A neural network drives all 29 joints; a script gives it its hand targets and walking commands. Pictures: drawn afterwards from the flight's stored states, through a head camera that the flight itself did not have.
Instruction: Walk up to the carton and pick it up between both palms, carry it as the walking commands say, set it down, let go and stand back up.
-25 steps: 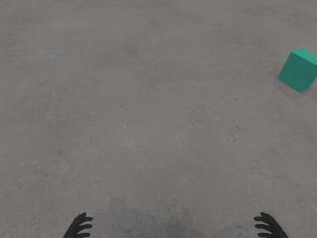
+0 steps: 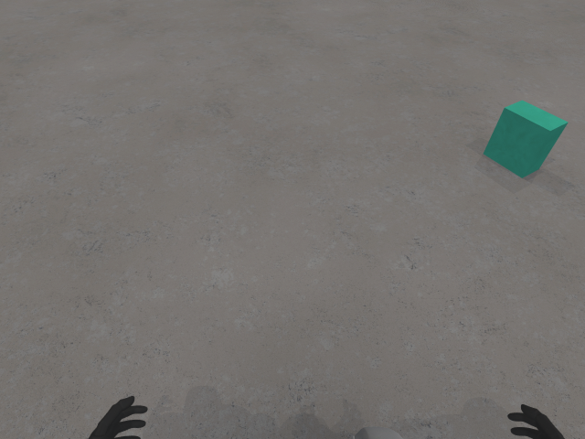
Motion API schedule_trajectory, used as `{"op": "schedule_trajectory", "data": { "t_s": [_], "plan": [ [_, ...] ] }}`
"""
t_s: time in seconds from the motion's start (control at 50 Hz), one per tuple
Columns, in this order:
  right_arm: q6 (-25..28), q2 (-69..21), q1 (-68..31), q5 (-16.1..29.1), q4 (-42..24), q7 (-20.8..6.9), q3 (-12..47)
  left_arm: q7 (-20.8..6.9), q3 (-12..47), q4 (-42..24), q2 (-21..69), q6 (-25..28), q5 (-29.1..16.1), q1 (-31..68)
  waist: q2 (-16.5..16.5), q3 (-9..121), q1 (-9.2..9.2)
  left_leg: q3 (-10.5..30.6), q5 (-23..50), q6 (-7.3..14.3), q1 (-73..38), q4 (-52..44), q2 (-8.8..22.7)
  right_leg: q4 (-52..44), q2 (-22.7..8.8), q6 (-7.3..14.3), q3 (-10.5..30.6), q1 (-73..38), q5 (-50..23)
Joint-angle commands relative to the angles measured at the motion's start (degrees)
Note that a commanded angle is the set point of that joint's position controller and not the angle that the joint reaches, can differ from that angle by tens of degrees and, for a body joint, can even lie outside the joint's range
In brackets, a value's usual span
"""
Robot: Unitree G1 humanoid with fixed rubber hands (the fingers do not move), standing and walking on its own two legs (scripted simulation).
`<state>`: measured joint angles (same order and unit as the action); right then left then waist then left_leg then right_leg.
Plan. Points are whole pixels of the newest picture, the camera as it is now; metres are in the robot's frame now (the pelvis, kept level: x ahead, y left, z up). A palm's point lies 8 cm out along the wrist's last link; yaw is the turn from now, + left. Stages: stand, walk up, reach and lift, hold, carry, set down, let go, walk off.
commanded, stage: walk up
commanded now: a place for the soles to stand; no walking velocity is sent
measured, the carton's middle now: (522, 139) +1.61 -1.14 -0.61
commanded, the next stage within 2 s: none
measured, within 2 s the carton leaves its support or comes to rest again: neither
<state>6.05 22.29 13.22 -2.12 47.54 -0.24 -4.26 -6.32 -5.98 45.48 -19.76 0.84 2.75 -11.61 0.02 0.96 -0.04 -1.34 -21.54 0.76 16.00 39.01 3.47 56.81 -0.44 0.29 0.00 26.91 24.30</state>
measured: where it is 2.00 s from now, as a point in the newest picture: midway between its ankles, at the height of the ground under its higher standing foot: (390, 293)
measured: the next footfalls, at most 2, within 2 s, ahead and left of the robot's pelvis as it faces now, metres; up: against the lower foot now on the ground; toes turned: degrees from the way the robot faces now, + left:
right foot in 0.20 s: +0.13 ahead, -0.21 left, +0.00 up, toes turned -4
left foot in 0.62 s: +0.32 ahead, +0.02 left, +0.00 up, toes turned -2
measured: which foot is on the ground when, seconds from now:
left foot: down 0.00-0.18, up 0.20-0.60, down 0.62-0.98, up 1.00-1.00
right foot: up 0.00-0.18, down 0.20-0.62, up 0.64-0.94, down 0.96-1.00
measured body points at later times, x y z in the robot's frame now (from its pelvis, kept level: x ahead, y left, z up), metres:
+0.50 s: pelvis +0.14 -0.12 +0.01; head +0.17 -0.12 +0.46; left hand +0.23 +0.20 -0.09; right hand +0.25 -0.47 -0.07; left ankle +0.19 +0.03 -0.68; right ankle +0.09 -0.20 -0.72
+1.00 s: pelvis +0.38 -0.18 -0.02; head +0.37 -0.20 +0.43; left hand +0.53 +0.12 -0.10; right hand +0.46 -0.54 -0.10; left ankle +0.29 +0.01 -0.70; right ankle +0.44 -0.31 -0.72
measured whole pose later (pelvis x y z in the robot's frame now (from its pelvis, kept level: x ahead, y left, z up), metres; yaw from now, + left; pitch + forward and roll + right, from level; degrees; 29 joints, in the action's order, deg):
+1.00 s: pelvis +0.38 -0.18 -0.02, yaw -9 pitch -2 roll +2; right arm 6.9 26.1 12.5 -2.1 47.8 -0.1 -5.7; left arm -6.9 -5.9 44.9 -22.9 2.1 1.5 -15.5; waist -0.6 -0.1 1.5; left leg -5.2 -30.5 -1.1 7.7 46.8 6.9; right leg 47.4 -2.9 2.1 0.7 28.0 17.0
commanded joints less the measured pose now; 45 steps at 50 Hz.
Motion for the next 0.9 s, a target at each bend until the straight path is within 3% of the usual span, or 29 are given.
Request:
{"op": "schedule_trajectory", "data": {
  "t_s": [0.0,0.02,0.06,0.08,0.1,0.12,0.14,0.16,0.18,0.2,0.24,0.34,0.4,0.46,0.48,0.5,0.52,0.54,0.56,0.58,0.6,0.62,0.66,0.7,0.76,0.8,0.84,0.86,0.88],
  "plan": [
    [2.46,19.23,-5.92,-1.42,-3.73,0.46,-6.69,-3.37,-3.93,-6.24,-13.14,-1.16,-0.96,4.23,12.09,-4.79,0.84,7.78,-16.26,9.76,-3.26,-26.71,16.15,-2.35,-6.98,0.06,-0.64,9.28,-6.25],
    [2.38,20.07,-7.87,-1.55,-4.09,0.29,-6.84,-3.61,-3.77,-6.08,-13.18,-1.23,-1.23,3.98,13.84,-5.01,1.82,5.85,-17.45,9.35,-1.05,-26.64,16.07,-4.49,-7.05,0.51,-1.61,6.21,-5.49],
    [2.00,20.15,-11.97,-1.48,-4.49,0.00,-6.68,-3.71,-3.99,-4.07,-13.71,-1.05,-1.60,-0.55,13.36,-3.42,4.66,1.80,-18.49,8.69,3.46,-22.31,15.26,-10.13,-5.56,0.96,-4.98,-3.45,-4.29],
    [1.56,19.35,-13.17,-1.50,-4.27,-0.08,-6.46,-3.31,-4.38,-1.77,-13.87,-0.64,-1.80,-5.85,9.23,-1.99,7.21,-1.61,-19.43,7.95,6.06,-14.55,13.26,-15.97,-3.93,0.75,-6.73,-10.72,-5.75],
    [1.15,16.20,-11.54,-1.75,-3.85,-0.09,-5.45,-2.34,-5.22,1.13,-14.91,0.00,-1.53,-12.51,-0.80,0.34,9.49,-6.10,-14.00,6.71,7.28,2.25,8.84,-22.29,-0.69,1.32,-5.13,-17.52,-3.35],
    [0.74,11.66,-9.12,-1.02,-4.38,-0.43,-3.74,-0.72,-6.31,2.90,-18.60,0.89,-0.52,-18.21,-16.37,-1.00,12.11,-8.91,-9.13,4.77,19.03,25.43,1.60,-32.42,-0.23,3.90,7.18,-24.95,7.00],
    [1.00,7.36,-7.96,0.42,-6.73,-0.52,-1.66,0.47,-7.19,1.16,-24.31,1.44,0.06,-18.62,-29.91,-4.72,10.59,-4.03,-13.21,1.78,36.80,39.07,-3.88,-42.27,-9.77,7.68,34.14,-25.18,14.65],
    [0.93,12.73,-8.17,0.35,-7.39,0.05,-2.31,0.73,-6.80,-1.70,-25.92,2.08,-1.59,-12.39,-22.30,-7.48,5.95,2.01,-11.64,1.99,37.81,37.38,-1.78,-47.27,-13.91,10.34,42.63,-19.52,19.39],
    [0.54,16.47,-9.00,-0.19,-6.25,0.07,-3.20,1.01,-5.98,-2.58,-24.05,2.03,-2.37,-9.37,-12.28,-11.03,4.45,4.46,-8.41,1.88,33.75,35.24,0.65,-49.25,-13.34,8.85,39.57,-13.69,25.27],
    [0.24,17.96,-8.05,0.38,-4.74,-0.23,-3.66,1.41,-4.95,-3.66,-22.52,2.08,-2.30,-5.54,-6.57,-10.65,2.58,5.15,-1.59,1.67,28.14,30.85,1.94,-48.48,-12.21,6.29,36.65,-12.10,22.38],
    [-0.08,16.91,-6.55,1.52,-3.95,-0.91,-3.70,1.96,-4.63,-4.10,-21.62,2.76,-1.75,-2.97,-9.38,-8.52,2.24,2.16,2.98,1.14,23.30,24.82,1.43,-45.71,-9.45,6.02,31.88,-11.19,13.51],
    [0.31,15.56,-11.35,0.80,-4.45,-0.80,-3.03,2.16,-3.79,-3.83,-19.62,3.30,-1.90,-10.67,-5.22,-2.35,4.50,1.14,3.53,-0.05,26.32,12.88,1.22,-43.59,-9.99,6.78,29.25,-25.08,-2.62],
    [0.80,14.65,-15.17,0.89,-5.73,-0.80,-2.96,2.47,-3.52,-2.93,-19.42,2.88,-1.95,-13.11,-5.45,-3.13,5.83,0.71,1.47,-0.78,27.05,4.11,1.02,-42.33,-10.18,8.33,26.51,-28.77,-13.65],
    [1.31,13.07,-14.77,0.74,-5.71,-0.51,-2.81,2.50,-3.18,-2.66,-18.93,2.27,-2.20,-13.63,-6.66,-1.99,5.43,-1.17,0.52,-0.53,22.60,-2.05,-1.03,-37.93,-9.93,9.31,23.25,-30.37,-30.15],
    [1.55,12.81,-12.86,0.65,-5.30,-0.34,-2.84,2.44,-2.98,-3.23,-18.67,2.11,-2.42,-12.10,-7.10,-0.60,4.15,-2.44,0.30,-0.13,17.99,-4.72,-2.48,-35.17,-9.66,9.68,21.15,-29.07,-37.31],
    [1.71,12.55,-7.94,0.58,-3.76,-0.05,-3.10,2.37,-2.59,-4.29,-18.18,1.96,-2.63,-8.58,-6.67,1.52,1.18,-3.59,3.31,0.62,8.21,-8.88,-3.43,-30.96,-7.35,8.71,16.85,-24.29,-43.40],
    [1.92,13.64,0.41,0.39,-1.55,0.43,-4.03,2.39,-2.06,-5.98,-16.65,2.10,-2.99,-5.05,-3.80,6.14,-3.27,-1.65,10.46,2.50,-10.67,-12.60,-2.54,-20.81,-4.59,6.84,12.15,-12.95,-44.31],
    [2.16,18.12,10.72,-0.55,0.47,1.14,-5.93,2.20,-0.73,-8.22,-12.64,2.77,-3.47,-2.23,1.42,12.87,-8.65,8.77,7.77,6.76,-31.48,-16.78,6.00,-6.08,0.86,2.02,5.87,3.04,-37.31],
    [1.95,23.33,13.92,-1.21,0.71,1.47,-7.49,2.43,0.33,-8.56,-8.72,3.18,-2.93,-2.43,14.12,17.13,-9.58,27.82,6.24,11.15,-44.18,-17.48,22.81,6.74,5.48,1.74,3.50,19.94,0.41],
    [1.74,23.72,11.03,0.23,-0.26,1.58,-7.77,3.00,-0.66,-7.40,-14.59,3.20,-1.86,-1.84,6.28,16.31,-9.42,30.97,2.92,15.02,-42.21,-17.56,25.30,12.52,2.85,2.48,8.57,23.70,1.16],
    [1.90,22.32,7.26,0.88,-1.17,1.75,-6.88,2.60,-0.93,-6.69,-15.53,3.20,-1.20,-0.88,2.00,11.56,-7.50,26.64,0.46,14.19,-34.52,-18.40,24.09,13.60,-0.20,3.36,9.22,22.72,-1.28],
    [2.35,21.82,3.73,1.07,-1.43,1.87,-6.44,1.68,-1.10,-6.42,-15.63,3.05,-1.30,-0.74,1.60,6.47,-5.46,20.77,-4.27,12.80,-27.60,-20.09,21.77,12.04,-3.43,3.13,8.00,21.66,-4.88],
    [2.32,18.60,-1.58,0.76,-2.43,1.46,-5.45,0.17,-1.23,-5.53,-15.51,2.20,-2.92,-3.24,5.60,2.44,-1.90,10.12,1.59,9.60,-19.33,-21.53,17.88,4.73,-6.40,2.06,7.06,15.55,-8.46],
    [2.38,17.70,-1.31,0.62,-3.02,0.79,-5.27,-0.38,-1.16,-5.40,-14.42,1.79,-3.28,-2.48,5.51,-0.48,-1.65,4.43,8.93,9.88,-15.51,-22.28,15.69,2.00,-5.26,0.59,5.37,12.47,-9.82],
    [2.80,19.42,-0.17,1.01,-3.54,0.49,-5.58,-0.98,-1.08,-6.49,-14.10,1.36,-3.05,2.23,4.94,-6.08,-2.67,4.26,14.79,11.53,-11.51,-23.76,19.36,-3.56,-7.56,-0.38,5.10,13.30,-11.37],
    [3.09,20.65,-1.75,1.06,-3.89,0.16,-5.74,-1.51,-1.35,-6.42,-14.23,1.46,-2.77,2.84,5.39,-7.43,-1.49,0.45,14.87,11.11,-8.71,-23.09,19.12,-8.55,-8.24,0.06,2.50,9.28,-10.48],
    [2.91,21.11,-5.44,0.57,-4.41,-0.07,-5.83,-1.76,-1.92,-4.76,-14.54,1.50,-2.73,-1.43,7.46,-4.46,1.91,-3.97,14.94,9.69,-6.70,-18.08,17.38,-13.03,-6.50,1.07,-1.98,0.36,-9.21],
    [2.52,20.67,-8.47,0.67,-4.94,-0.11,-5.60,-1.60,-2.38,-2.85,-14.46,1.59,-2.56,-6.45,6.97,-2.44,5.08,-7.85,13.51,8.49,-3.64,-12.22,15.20,-16.70,-4.11,1.75,-5.86,-7.07,-11.35],
    [2.13,19.21,-10.03,0.69,-5.19,0.03,-5.21,-1.05,-3.33,-0.21,-15.57,1.54,-2.25,-13.00,1.85,-0.24,8.76,-10.33,17.44,7.59,-1.03,0.66,11.57,-18.83,0.11,2.44,-7.54,-14.27,-10.21]
  ]
}}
